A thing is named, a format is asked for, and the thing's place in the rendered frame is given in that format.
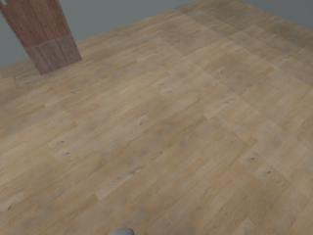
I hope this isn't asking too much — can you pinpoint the cupboard door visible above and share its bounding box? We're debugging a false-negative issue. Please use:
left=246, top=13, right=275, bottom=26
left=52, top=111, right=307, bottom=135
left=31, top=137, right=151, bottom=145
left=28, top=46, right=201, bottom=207
left=0, top=0, right=69, bottom=48

